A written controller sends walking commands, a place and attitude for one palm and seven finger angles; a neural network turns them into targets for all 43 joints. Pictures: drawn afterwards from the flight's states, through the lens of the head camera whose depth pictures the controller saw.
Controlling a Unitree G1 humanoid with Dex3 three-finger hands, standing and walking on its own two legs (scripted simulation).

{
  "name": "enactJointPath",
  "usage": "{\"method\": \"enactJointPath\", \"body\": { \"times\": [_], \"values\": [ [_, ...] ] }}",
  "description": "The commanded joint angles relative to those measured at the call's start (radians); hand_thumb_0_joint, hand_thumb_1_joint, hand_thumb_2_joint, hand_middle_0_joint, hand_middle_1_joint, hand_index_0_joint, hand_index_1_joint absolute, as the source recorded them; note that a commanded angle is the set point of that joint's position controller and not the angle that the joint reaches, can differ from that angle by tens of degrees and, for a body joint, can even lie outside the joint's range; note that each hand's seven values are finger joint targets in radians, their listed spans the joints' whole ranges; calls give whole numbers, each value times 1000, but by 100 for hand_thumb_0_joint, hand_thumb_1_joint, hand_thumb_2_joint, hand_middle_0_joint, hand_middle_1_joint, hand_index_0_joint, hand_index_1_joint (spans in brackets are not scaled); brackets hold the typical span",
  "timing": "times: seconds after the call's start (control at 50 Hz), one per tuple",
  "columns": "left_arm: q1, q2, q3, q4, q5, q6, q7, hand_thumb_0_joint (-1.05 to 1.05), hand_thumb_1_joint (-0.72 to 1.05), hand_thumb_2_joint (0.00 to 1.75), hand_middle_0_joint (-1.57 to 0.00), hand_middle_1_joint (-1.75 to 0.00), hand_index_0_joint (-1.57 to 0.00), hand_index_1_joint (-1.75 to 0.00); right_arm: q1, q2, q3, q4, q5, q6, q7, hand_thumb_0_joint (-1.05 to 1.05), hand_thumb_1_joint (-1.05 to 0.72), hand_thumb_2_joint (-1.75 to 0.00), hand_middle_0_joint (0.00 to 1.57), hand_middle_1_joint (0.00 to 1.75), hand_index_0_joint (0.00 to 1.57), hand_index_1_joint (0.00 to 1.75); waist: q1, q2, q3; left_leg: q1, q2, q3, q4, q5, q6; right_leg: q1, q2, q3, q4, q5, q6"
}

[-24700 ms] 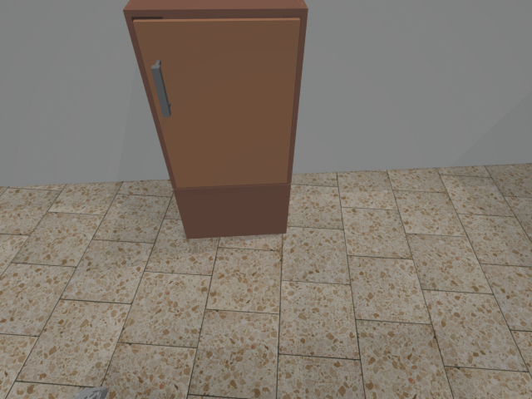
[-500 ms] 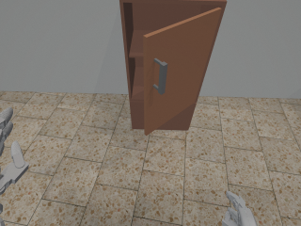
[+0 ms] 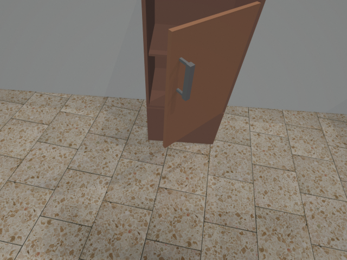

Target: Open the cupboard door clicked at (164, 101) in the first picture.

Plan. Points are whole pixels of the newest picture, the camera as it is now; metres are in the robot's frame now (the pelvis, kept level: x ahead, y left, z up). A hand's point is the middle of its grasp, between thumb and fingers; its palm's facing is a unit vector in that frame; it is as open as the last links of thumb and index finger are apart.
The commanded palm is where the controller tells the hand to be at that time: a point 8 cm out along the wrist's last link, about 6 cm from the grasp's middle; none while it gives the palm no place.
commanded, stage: let the arm hang, fingers relaxed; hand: left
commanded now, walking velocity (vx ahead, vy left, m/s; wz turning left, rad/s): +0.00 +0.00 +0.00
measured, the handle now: (184, 79) +0.67 +0.00 +0.02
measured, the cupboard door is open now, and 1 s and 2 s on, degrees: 41 41 41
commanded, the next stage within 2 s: look to check the result in 0.72 s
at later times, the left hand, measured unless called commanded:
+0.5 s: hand out of the picture +0.00 +0.17 -0.17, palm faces +0.02 -0.98 -0.18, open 7.4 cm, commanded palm none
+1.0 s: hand out of the picture +0.01 +0.17 -0.17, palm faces +0.02 -0.98 -0.17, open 7.4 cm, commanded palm none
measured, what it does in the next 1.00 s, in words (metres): stands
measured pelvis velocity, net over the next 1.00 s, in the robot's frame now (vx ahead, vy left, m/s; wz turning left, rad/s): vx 0.03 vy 0.01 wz -0.03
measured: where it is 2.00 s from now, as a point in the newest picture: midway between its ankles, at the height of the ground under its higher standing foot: outside the picture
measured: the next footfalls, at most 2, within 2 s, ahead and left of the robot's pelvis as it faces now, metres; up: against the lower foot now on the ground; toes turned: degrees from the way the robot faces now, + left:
none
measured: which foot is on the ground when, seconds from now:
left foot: down 0.00-1.00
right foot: down 0.00-1.00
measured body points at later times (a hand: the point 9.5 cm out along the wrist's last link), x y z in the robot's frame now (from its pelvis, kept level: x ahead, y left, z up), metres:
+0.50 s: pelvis +0.01 +0.01 +0.00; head +0.02 +0.00 +0.45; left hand +0.00 +0.22 -0.15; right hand -0.01 -0.19 -0.16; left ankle +0.05 +0.10 -0.74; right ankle +0.01 -0.10 -0.74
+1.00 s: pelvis +0.03 +0.01 +0.01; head +0.05 +0.00 +0.46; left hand +0.01 +0.22 -0.15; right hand +0.01 -0.20 -0.16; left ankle +0.05 +0.10 -0.74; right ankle +0.01 -0.10 -0.74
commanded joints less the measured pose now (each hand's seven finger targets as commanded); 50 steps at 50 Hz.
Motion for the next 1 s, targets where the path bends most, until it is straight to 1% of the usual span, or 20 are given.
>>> {"method": "enactJointPath", "body": {
  "times": [0.0,0.04,0.06,0.08,0.12,0.22,0.3,0.34,0.4,0.46,0.48,0.5,0.54,0.6,0.64,0.68,0.84,0.88,0.92,0.98],
  "values": [
    [34,122,29,25,-1,-50,2,0,90,90,-20,-30,-20,-30,-6,-91,-34,-22,9,-19,-22,0,-90,-90,20,30,20,30,2,197,-74,16,94,-125,-135,-48,-1,58,-108,154,-146,-2,-33],
    [34,107,24,67,-2,-50,2,0,90,90,-20,-30,-20,-30,29,-83,-36,6,10,-14,-26,0,-90,-90,20,30,20,30,-5,132,-46,17,94,-124,-145,-88,-2,35,-106,151,-166,-43,-33],
    [38,99,22,84,-2,-50,3,0,90,90,-20,-30,-20,-30,43,-78,-38,20,10,-13,-28,0,-90,-90,20,30,20,30,-6,120,-27,17,93,-124,-148,-96,-1,19,-107,149,-173,-58,-35],
    [42,97,23,100,-2,-50,4,0,90,90,-20,-30,-20,-30,59,-76,-39,29,12,-11,-29,0,-90,-90,20,30,20,30,-6,70,-16,21,96,-124,-150,-103,1,9,-104,144,-182,-83,-34],
    [46,82,19,125,-2,-48,5,0,90,90,-20,-30,-20,-30,84,-65,-38,53,10,-10,-31,0,-90,-90,20,30,20,30,-10,29,12,26,91,-118,-150,-100,2,-18,-106,145,-191,-111,-32],
    [72,60,18,164,-2,-48,10,0,90,90,-20,-30,-20,-30,116,-41,-36,87,9,-13,-33,0,-90,-90,20,30,20,30,-9,9,17,38,94,-115,-161,-98,8,-31,-103,144,-183,-117,-30],
    [80,48,19,177,-1,-50,14,0,90,90,-20,-30,-20,-30,120,-26,-34,102,9,-19,-35,0,-90,-90,20,30,20,30,-6,27,21,31,98,-115,-175,-79,9,-15,-100,137,-166,-73,-25],
    [87,40,19,181,-1,-52,16,0,90,90,-20,-30,-20,-30,119,-20,-34,107,10,-22,-36,0,-90,-90,20,30,20,30,-3,12,14,41,99,-110,-175,-55,8,-5,-101,135,-160,-43,-23],
    [86,30,19,185,0,-52,18,0,90,90,-20,-30,-20,-30,113,-9,-33,113,10,-25,-37,0,-90,-90,20,30,20,30,-3,41,40,39,100,-110,-184,-41,8,-12,-100,131,-156,-20,-21],
    [81,24,21,184,1,-51,19,0,90,90,-20,-30,-20,-30,112,-7,-34,118,9,-26,-39,0,-90,-90,20,30,20,30,-1,56,51,27,103,-121,-202,-73,8,-7,-91,134,-150,-15,-18],
    [86,28,22,184,2,-51,19,0,90,90,-20,-30,-20,-30,110,-7,-34,115,11,-27,-39,0,-90,-90,20,30,20,30,4,47,58,23,103,-118,-200,-70,10,-6,-93,129,-153,-15,-17],
    [78,26,23,184,2,-52,19,0,90,90,-20,-30,-20,-30,113,-2,-34,119,10,-28,-38,0,-90,-90,20,30,20,30,-1,37,55,19,102,-115,-200,-60,8,2,-96,130,-153,-7,-17],
    [80,18,22,184,1,-53,19,0,90,90,-20,-30,-20,-30,111,-1,-35,120,9,-29,-39,0,-90,-90,20,30,20,30,-2,47,49,41,98,-107,-194,-46,6,-6,-96,134,-153,-2,-17],
    [76,20,24,185,1,-52,18,0,90,90,-20,-30,-20,-30,105,3,-34,120,10,-30,-40,0,-90,-90,20,30,20,30,0,61,53,28,97,-110,-199,-54,7,5,-98,135,-156,-2,-17],
    [77,19,23,187,0,-54,17,0,90,90,-20,-30,-20,-30,107,-1,-34,119,9,-31,-41,0,-90,-90,20,30,20,30,-2,61,35,48,97,-104,-193,-30,6,11,-99,136,-158,14,-17],
    [79,21,25,183,0,-57,18,0,90,90,-20,-30,-20,-30,108,-4,-35,116,12,-32,-42,0,-90,-90,20,30,20,30,-1,38,12,67,99,-101,-181,2,8,25,-99,134,-158,33,-17],
    [72,16,21,193,-1,-58,18,0,90,90,-20,-30,-20,-30,94,-10,-33,124,12,-36,-45,0,-90,-90,20,30,20,30,-4,57,3,106,106,-97,-173,84,8,35,-103,132,-156,84,-13],
    [74,18,20,195,-1,-58,18,0,90,90,-20,-30,-20,-30,94,-15,-32,122,14,-34,-46,0,-90,-90,20,30,20,30,-3,38,14,102,106,-97,-171,80,8,34,-99,130,-161,79,-13],
    [70,15,20,198,-1,-57,18,0,90,90,-20,-30,-20,-30,92,-11,-32,127,12,-35,-46,0,-90,-90,20,30,20,30,-6,45,21,100,106,-98,-177,81,7,35,-101,131,-161,80,-12],
    [79,19,21,197,-1,-59,19,0,90,90,-20,-30,-20,-30,87,-16,-33,124,15,-37,-47,0,-90,-90,20,30,20,30,0,26,2,119,107,-95,-169,110,10,47,-102,128,-162,100,-11]
  ]
}}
